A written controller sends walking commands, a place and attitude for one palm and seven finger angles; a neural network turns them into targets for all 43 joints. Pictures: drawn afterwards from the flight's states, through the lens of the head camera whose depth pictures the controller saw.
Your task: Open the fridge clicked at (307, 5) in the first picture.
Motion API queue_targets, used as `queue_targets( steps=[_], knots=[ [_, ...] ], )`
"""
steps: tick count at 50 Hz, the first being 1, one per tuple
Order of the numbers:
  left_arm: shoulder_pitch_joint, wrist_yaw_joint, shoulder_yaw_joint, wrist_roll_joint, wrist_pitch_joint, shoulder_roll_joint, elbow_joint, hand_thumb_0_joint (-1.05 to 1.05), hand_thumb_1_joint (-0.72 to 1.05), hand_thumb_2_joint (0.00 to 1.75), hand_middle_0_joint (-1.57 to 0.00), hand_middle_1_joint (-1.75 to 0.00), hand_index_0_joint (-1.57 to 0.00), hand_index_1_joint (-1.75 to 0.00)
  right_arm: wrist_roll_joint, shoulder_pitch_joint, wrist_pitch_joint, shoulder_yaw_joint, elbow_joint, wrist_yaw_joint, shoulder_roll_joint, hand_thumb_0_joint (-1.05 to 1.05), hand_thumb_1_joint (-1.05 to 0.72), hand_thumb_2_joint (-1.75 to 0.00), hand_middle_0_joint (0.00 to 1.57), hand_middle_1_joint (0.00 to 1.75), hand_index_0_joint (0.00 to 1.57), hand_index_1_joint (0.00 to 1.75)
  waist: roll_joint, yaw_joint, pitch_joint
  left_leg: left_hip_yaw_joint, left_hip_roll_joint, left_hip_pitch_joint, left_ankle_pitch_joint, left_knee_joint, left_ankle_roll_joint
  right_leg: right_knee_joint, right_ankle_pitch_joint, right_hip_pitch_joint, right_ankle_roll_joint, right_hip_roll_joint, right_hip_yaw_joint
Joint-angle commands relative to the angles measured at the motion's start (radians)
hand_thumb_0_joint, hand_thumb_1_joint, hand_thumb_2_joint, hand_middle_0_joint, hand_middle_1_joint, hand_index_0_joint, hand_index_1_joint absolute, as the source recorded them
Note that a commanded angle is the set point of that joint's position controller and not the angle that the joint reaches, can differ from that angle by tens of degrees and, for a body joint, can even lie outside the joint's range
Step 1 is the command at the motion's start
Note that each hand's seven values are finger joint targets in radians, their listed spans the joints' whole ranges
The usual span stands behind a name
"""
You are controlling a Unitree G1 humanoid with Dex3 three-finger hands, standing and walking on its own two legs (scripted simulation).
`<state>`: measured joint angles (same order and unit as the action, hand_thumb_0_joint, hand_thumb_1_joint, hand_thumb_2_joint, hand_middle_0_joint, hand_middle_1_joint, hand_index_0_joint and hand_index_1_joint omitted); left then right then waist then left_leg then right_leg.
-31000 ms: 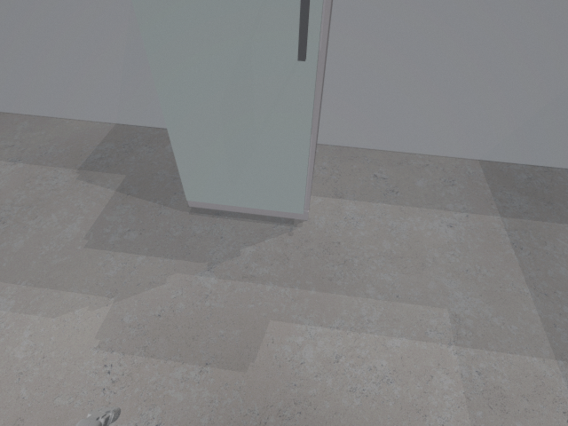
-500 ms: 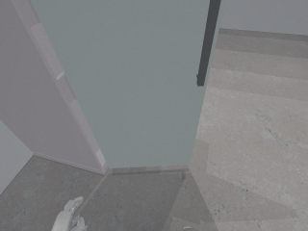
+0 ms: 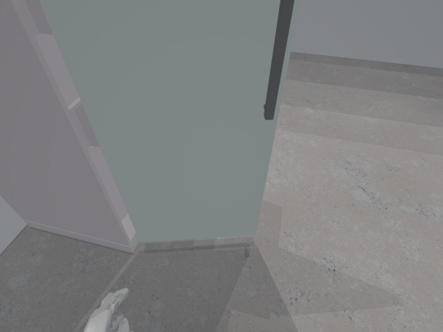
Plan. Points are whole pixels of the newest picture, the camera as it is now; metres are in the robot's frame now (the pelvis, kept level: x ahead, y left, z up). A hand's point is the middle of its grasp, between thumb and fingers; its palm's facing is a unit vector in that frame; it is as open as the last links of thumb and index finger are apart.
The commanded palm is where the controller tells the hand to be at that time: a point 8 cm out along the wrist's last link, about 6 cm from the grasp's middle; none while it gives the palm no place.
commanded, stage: stop stepping back and stand still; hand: right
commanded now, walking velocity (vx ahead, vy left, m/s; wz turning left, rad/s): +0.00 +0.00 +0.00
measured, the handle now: (277, 43) +0.67 -0.10 +0.24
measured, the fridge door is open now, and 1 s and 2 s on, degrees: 71 71 71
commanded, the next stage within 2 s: let the arm hang, fingers relaxed in 0.04 s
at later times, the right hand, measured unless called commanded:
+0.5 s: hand out of the picture +0.03 -0.18 -0.17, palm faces +0.06 +0.98 -0.17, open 7.0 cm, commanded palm none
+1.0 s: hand out of the picture +0.06 -0.24 -0.15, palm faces +0.04 +0.96 -0.29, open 7.4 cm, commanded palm none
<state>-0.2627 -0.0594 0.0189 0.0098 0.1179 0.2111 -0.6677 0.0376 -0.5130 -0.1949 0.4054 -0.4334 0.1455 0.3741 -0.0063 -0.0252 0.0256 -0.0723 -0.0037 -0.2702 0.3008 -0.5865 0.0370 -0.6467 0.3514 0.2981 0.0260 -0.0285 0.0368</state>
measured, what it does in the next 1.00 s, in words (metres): stands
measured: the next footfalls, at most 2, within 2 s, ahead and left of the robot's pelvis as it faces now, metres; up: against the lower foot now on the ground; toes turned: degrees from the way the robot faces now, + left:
none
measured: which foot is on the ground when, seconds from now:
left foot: down 0.00-1.00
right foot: down 0.00-1.00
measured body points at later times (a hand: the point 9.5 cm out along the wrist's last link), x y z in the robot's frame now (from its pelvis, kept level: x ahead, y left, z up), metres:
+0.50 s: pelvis -0.01 +0.00 +0.01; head +0.01 -0.02 +0.45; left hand +0.05 +0.27 -0.13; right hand +0.03 -0.23 -0.16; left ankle +0.01 +0.10 -0.73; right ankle +0.02 -0.12 -0.73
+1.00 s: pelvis +0.00 -0.01 +0.01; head +0.01 -0.01 +0.46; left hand +0.05 +0.24 -0.14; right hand +0.06 -0.29 -0.13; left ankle +0.01 +0.10 -0.73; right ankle +0.02 -0.12 -0.73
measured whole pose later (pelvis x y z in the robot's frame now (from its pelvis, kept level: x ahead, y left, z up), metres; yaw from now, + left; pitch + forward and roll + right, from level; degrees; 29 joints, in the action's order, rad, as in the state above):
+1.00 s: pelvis +0.00 -0.01 +0.01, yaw -2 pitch -1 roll +0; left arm -0.17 -0.02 -0.01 0.02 -0.01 0.24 -1.12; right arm -0.01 -0.12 -0.01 0.03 1.13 0.01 0.27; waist 0.02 0.00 -0.05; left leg -0.08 0.01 -0.19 0.20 -0.40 0.01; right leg -0.42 0.19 0.22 0.02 0.00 0.02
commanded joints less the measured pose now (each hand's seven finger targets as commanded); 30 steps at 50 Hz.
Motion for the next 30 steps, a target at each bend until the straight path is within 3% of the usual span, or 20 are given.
queue_targets(
  steps=[1,2,3,5,6,7,8,9,10,12,14,16,17,19,20,23,24,30],
  knots=[
    [0.140,-0.025,-0.060,-0.003,0.078,0.142,0.188,0.00,0.90,0.90,-0.20,-0.30,-0.20,-0.30,-0.008,0.150,-0.075,0.095,-0.269,0.028,0.206,0.00,-0.90,-0.90,0.20,0.30,0.20,0.30,0.190,0.009,0.022,0.072,0.015,-0.090,0.014,-0.041,-0.039,0.333,-0.128,-0.114,0.074,-0.194,-0.289],
    [0.144,-0.024,-0.054,-0.002,0.079,0.127,0.171,0.00,0.90,0.90,-0.20,-0.30,-0.20,-0.30,-0.013,0.128,-0.071,0.100,-0.216,0.024,0.204,0.00,-0.90,-0.90,0.20,0.30,0.20,0.30,0.210,0.015,-0.016,0.068,0.004,-0.024,0.050,-0.056,-0.048,0.387,-0.036,-0.001,0.088,-0.207,-0.317],
    [0.148,-0.022,-0.050,0.003,0.081,0.122,0.174,0.00,0.90,0.90,-0.20,-0.30,-0.20,-0.30,-0.024,0.152,-0.068,0.095,-0.234,0.022,0.202,0.00,-0.90,-0.90,0.20,0.30,0.20,0.30,0.227,0.014,-0.061,0.061,0.010,0.022,0.031,-0.053,-0.046,0.406,-0.018,0.072,0.090,-0.202,-0.306],
    [0.157,-0.021,-0.046,0.003,0.092,0.119,0.178,0.00,0.90,0.90,-0.20,-0.30,-0.20,-0.30,-0.033,0.168,-0.076,0.126,-0.250,0.025,0.239,0.00,-0.90,-0.90,0.20,0.30,0.20,0.30,0.157,0.004,-0.065,0.069,0.017,0.094,-0.054,0.059,-0.041,0.350,-0.091,0.093,0.066,-0.155,-0.216],
    [0.141,-0.018,-0.051,0.002,0.096,0.118,0.178,0.00,0.90,0.90,-0.20,-0.30,-0.20,-0.30,-0.031,0.133,-0.080,0.122,-0.241,0.024,0.220,0.00,-0.90,-0.90,0.20,0.30,0.20,0.30,0.107,0.006,-0.022,0.088,0.030,0.121,-0.133,0.115,-0.035,0.284,-0.163,0.060,0.044,-0.110,-0.146],
    [0.158,0.062,-0.132,0.002,0.080,0.311,-0.070,0.00,0.90,0.90,-0.20,-0.30,-0.20,-0.30,-0.086,0.091,0.092,-0.284,0.590,-0.118,0.037,0.00,-0.90,-0.90,0.20,0.30,0.20,0.30,0.006,0.054,0.022,0.100,0.166,0.042,-0.526,0.016,0.002,0.015,-0.421,0.047,0.008,-0.073,-0.085],
    [0.079,0.061,-0.126,-0.008,0.009,0.223,-0.046,0.00,0.90,0.90,-0.20,-0.30,-0.20,-0.30,-0.076,0.095,0.168,-0.276,0.622,-0.138,0.017,0.00,-0.90,-0.90,0.20,0.30,0.20,0.30,-0.035,0.057,0.092,0.168,0.208,0.006,-0.528,0.042,0.034,-0.006,-0.356,-0.013,-0.025,-0.070,-0.064],
    [0.048,0.059,-0.110,0.001,-0.013,0.186,-0.047,0.00,0.90,0.90,-0.20,-0.30,-0.20,-0.30,-0.075,0.140,0.174,-0.291,0.649,-0.142,-0.008,0.00,-0.90,-0.90,0.20,0.30,0.20,0.30,-0.071,0.058,0.120,0.156,0.216,0.002,-0.446,0.053,0.052,-0.023,-0.285,0.002,-0.020,-0.053,-0.074],
    [0.043,0.059,-0.106,0.007,-0.034,0.186,-0.044,0.00,0.90,0.90,-0.20,-0.30,-0.20,-0.30,-0.078,0.189,0.175,-0.295,0.693,-0.142,0.008,0.00,-0.90,-0.90,0.20,0.30,0.20,0.30,-0.157,0.060,0.098,0.148,0.213,0.006,-0.429,0.054,0.062,-0.030,-0.262,0.024,-0.014,-0.041,-0.073],
    [0.044,0.057,-0.096,0.013,-0.072,0.211,-0.039,0.00,0.90,0.90,-0.20,-0.30,-0.20,-0.30,-0.075,0.257,0.177,-0.303,0.785,-0.140,0.052,0.00,-0.90,-0.90,0.20,0.30,0.20,0.30,-0.259,0.053,0.079,0.129,0.213,0.021,-0.414,0.070,0.077,-0.025,-0.262,0.033,0.000,-0.022,-0.073],
    [0.067,0.053,-0.092,0.020,-0.097,0.220,-0.065,0.00,0.90,0.90,-0.20,-0.30,-0.20,-0.30,-0.072,0.326,0.187,-0.317,0.902,-0.136,0.071,0.00,-0.90,-0.90,0.20,0.30,0.20,0.30,-0.219,0.055,0.030,0.121,0.201,-0.023,-0.333,0.085,0.070,0.012,-0.292,-0.004,0.007,-0.025,-0.086],
    [0.099,0.053,-0.073,0.029,-0.114,0.209,-0.102,0.00,0.90,0.90,-0.20,-0.30,-0.20,-0.30,-0.066,0.367,0.200,-0.339,1.020,-0.133,0.055,0.00,-0.90,-0.90,0.20,0.30,0.20,0.30,-0.029,0.049,-0.021,0.101,0.142,-0.050,-0.151,0.079,0.034,0.119,-0.322,-0.003,0.017,-0.062,-0.139],
    [0.117,0.052,-0.062,0.032,-0.116,0.212,-0.119,0.00,0.90,0.90,-0.20,-0.30,-0.20,-0.30,-0.064,0.375,0.205,-0.347,1.073,-0.132,0.047,0.00,-0.90,-0.90,0.20,0.30,0.20,0.30,0.050,0.037,-0.038,0.083,0.102,-0.002,-0.075,0.074,0.008,0.194,-0.297,0.048,0.027,-0.088,-0.179],
    [0.150,0.048,-0.052,0.032,-0.117,0.214,-0.153,0.00,0.90,0.90,-0.20,-0.30,-0.20,-0.30,-0.060,0.347,0.205,-0.352,1.181,-0.133,0.041,0.00,-0.90,-0.90,0.20,0.30,0.20,0.30,0.123,0.011,-0.025,0.094,0.085,0.093,-0.016,0.117,-0.001,0.259,-0.189,0.095,0.032,-0.091,-0.188],
    [0.150,0.046,-0.048,0.028,-0.119,0.208,-0.170,0.00,0.90,0.90,-0.20,-0.30,-0.20,-0.30,-0.060,0.338,0.200,-0.355,1.223,-0.133,0.045,0.00,-0.90,-0.90,0.20,0.30,0.20,0.30,0.096,0.007,-0.011,0.106,0.092,0.112,-0.018,0.149,0.004,0.256,-0.170,0.081,0.024,-0.079,-0.177],
    [0.088,0.036,-0.042,0.025,-0.124,0.147,-0.247,0.00,0.90,0.90,-0.20,-0.30,-0.20,-0.30,-0.055,0.328,0.189,-0.361,1.333,-0.133,0.006,0.00,-0.90,-0.90,0.20,0.30,0.20,0.30,0.100,0.034,0.024,0.158,0.129,0.070,0.040,0.250,0.030,0.222,-0.100,-0.011,0.002,-0.040,-0.111],
    [0.070,0.033,-0.049,0.029,-0.124,0.148,-0.264,0.00,0.90,0.90,-0.20,-0.30,-0.20,-0.30,-0.057,0.329,0.187,-0.346,1.350,-0.131,-0.002,0.00,-0.90,-0.90,0.20,0.30,0.20,0.30,0.133,0.037,0.024,0.155,0.130,0.065,0.038,0.260,0.036,0.220,-0.095,-0.021,0.006,-0.043,-0.111],
    [0.012,0.028,-0.062,0.019,-0.124,0.169,-0.340,0.00,0.90,0.90,-0.20,-0.30,-0.20,-0.30,-0.052,0.329,0.180,-0.351,1.459,-0.132,0.024,0.00,-0.90,-0.90,0.20,0.30,0.20,0.30,0.043,0.039,-0.014,0.134,0.121,0.057,0.024,0.299,0.037,0.246,-0.117,-0.046,0.012,-0.065,-0.121]
  ],
)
